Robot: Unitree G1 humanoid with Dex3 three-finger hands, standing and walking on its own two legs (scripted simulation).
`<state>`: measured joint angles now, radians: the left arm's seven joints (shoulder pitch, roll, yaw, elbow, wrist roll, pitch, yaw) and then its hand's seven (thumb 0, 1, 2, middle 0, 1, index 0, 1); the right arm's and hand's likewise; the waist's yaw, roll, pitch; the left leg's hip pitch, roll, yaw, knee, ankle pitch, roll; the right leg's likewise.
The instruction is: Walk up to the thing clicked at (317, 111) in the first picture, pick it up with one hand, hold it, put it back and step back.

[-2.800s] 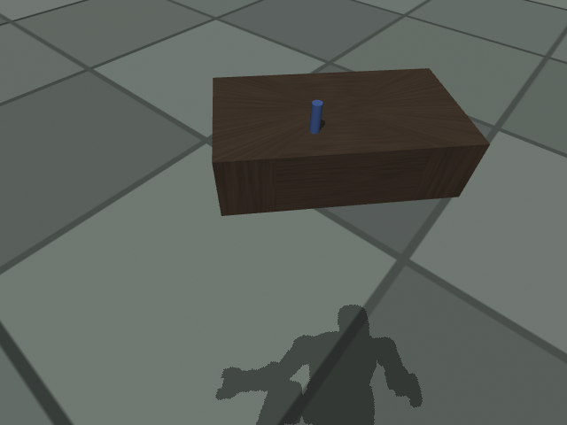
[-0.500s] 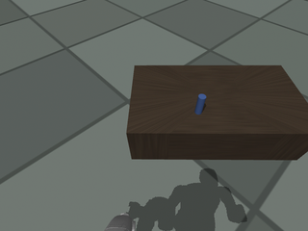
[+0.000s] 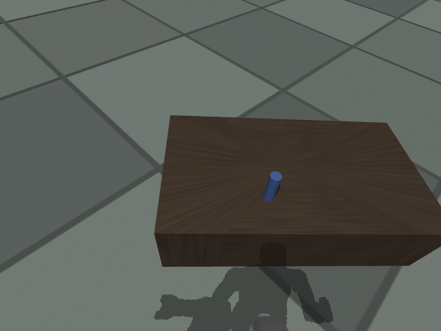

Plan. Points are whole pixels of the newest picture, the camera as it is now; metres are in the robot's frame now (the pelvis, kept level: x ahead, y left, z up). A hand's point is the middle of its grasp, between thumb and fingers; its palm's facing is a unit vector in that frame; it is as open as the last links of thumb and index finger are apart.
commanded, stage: walk up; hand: right
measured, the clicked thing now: (272, 186) +0.68 -0.22 -0.37
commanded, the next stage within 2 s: none
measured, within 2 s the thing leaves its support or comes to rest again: neither
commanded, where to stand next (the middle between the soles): +0.20 -0.04 m, yaw +2 degrees
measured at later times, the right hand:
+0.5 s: hand (364, 311) +0.20 -0.32 -0.16, palm faces -0.08 +0.94 -0.33, open 7.4 cm
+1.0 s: hand (351, 290) +0.25 -0.31 -0.16, palm faces -0.08 +0.94 -0.33, open 7.4 cm
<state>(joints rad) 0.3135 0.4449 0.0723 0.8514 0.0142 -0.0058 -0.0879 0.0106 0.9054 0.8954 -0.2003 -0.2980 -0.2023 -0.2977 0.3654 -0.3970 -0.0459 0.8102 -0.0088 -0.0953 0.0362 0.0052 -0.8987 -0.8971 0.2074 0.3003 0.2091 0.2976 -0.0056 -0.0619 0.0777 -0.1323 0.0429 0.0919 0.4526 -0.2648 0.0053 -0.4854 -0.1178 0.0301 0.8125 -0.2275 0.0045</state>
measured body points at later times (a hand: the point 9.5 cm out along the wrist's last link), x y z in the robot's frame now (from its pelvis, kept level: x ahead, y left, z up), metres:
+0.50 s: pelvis +0.13 -0.07 -0.01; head +0.17 -0.09 +0.44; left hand +0.17 +0.25 -0.11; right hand +0.21 -0.37 -0.14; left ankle +0.21 +0.07 -0.72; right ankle +0.13 -0.17 -0.74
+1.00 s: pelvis +0.11 -0.05 -0.01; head +0.13 -0.07 +0.44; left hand +0.13 +0.28 -0.11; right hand +0.25 -0.36 -0.14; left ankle +0.13 +0.10 -0.71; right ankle +0.12 -0.19 -0.74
